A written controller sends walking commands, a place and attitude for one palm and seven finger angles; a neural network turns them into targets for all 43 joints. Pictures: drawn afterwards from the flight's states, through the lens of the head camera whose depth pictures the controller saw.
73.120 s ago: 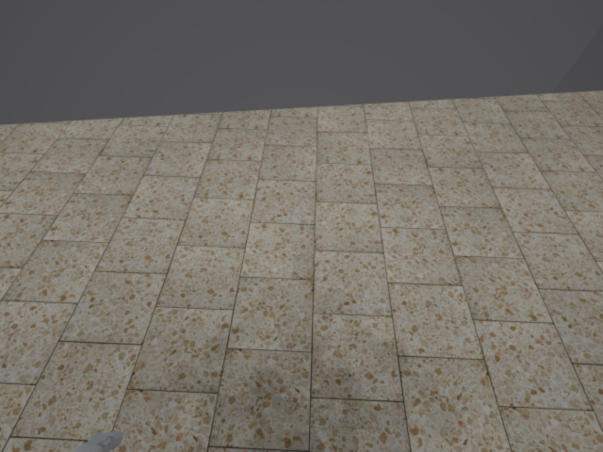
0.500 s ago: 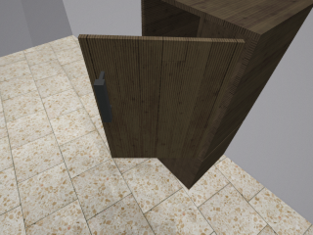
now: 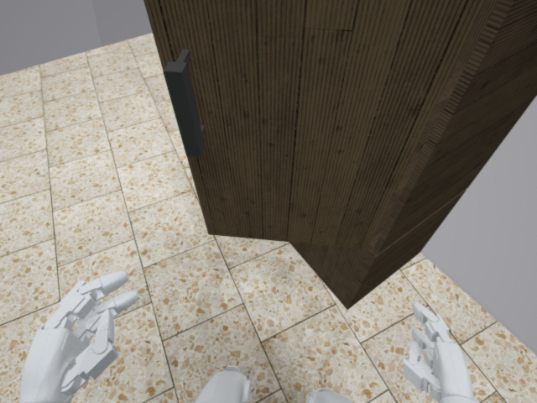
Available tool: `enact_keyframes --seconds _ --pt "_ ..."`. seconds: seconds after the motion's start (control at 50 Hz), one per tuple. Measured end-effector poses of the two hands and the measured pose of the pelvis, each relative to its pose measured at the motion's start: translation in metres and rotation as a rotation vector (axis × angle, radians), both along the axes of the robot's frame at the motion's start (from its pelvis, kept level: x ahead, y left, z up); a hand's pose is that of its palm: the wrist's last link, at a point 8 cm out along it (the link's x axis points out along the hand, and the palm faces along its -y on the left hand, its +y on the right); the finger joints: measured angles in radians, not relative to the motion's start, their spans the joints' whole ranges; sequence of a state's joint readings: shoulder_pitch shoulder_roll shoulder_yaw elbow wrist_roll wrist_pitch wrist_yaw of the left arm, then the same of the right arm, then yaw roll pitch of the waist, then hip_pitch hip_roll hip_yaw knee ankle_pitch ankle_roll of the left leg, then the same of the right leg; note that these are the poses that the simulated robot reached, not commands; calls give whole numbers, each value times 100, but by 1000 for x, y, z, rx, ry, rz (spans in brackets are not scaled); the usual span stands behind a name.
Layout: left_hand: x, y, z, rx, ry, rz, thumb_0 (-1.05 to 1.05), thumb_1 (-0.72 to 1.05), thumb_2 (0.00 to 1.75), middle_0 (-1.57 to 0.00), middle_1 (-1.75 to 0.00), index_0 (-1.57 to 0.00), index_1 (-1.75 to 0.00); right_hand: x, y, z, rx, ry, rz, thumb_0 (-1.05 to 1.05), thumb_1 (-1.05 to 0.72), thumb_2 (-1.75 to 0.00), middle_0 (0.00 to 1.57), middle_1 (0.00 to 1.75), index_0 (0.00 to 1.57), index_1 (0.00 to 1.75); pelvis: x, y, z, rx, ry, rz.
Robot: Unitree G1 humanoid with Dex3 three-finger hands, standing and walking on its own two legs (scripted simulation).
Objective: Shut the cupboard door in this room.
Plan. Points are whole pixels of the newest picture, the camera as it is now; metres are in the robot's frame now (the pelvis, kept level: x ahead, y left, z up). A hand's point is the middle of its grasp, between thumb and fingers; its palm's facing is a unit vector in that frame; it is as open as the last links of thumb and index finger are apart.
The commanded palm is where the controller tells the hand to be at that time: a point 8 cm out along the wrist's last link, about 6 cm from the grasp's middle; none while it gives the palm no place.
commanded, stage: raise the hand and make a fist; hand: left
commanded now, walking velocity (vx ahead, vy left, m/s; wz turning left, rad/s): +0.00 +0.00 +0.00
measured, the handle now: (190, 105) +0.50 +0.18 +0.17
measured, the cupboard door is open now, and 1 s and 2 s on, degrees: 49 49 49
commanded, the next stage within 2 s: bring the fist close to the handle in 1.44 s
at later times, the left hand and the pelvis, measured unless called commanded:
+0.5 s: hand (98, 294) +0.22 +0.23 +0.11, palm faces +0.02 -1.00 -0.02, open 3.6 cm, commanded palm +0.19 +0.28 +0.12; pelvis +0.02 +0.04 +0.03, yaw -1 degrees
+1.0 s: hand (78, 249) +0.24 +0.24 +0.17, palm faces +0.03 -1.00 -0.05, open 3.1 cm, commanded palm +0.22 +0.29 +0.17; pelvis +0.02 +0.05 +0.06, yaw +0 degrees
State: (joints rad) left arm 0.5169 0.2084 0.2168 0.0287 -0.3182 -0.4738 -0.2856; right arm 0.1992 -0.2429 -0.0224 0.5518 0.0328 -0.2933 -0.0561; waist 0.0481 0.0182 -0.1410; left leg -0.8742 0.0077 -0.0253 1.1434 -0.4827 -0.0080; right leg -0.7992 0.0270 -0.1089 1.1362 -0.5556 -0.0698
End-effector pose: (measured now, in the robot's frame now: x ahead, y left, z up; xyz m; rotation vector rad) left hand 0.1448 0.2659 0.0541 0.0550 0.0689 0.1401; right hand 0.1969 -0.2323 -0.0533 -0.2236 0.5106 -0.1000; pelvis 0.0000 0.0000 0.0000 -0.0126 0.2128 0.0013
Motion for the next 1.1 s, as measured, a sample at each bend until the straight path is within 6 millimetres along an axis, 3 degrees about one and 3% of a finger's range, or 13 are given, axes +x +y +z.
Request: enact_keyframes --seconds 0.1,0.24,0.4,0.78,1.1 --pt "23 -1 20 11 -82 -82 2 90 90 -56 -69 -55 -69 -1 7 -7 -2 55 4 2 -90 -90 20 30 20 30 5 1 4 -14 13 11" --pt "52 1 30 -40 16 -142 2 90 90 -68 -83 -68 -83 -17 13 4 23 109 -75 2 -90 -90 20 30 20 30 15 12 22 -10 -1 -8" --pt "51 14 48 -31 -35 -106 1 90 90 -83 -99 -83 -99 -24 21 18 -8 126 -70 2 -90 -90 20 30 20 30 20 29 31 -17 -19 -10" --pt "63 25 87 -18 -88 -118 1 90 90 -118 -137 -118 -137 -5 68 48 35 26 22 2 -90 -90 20 30 20 30 17 50 48 -32 -107 1" --pt "84 20 124 0 -117 -114 1 90 90 -129 -149 -129 -149 -17 50 56 32 42 -6 2 -90 -90 20 30 20 30 19 42 64 -17 -167 -2"
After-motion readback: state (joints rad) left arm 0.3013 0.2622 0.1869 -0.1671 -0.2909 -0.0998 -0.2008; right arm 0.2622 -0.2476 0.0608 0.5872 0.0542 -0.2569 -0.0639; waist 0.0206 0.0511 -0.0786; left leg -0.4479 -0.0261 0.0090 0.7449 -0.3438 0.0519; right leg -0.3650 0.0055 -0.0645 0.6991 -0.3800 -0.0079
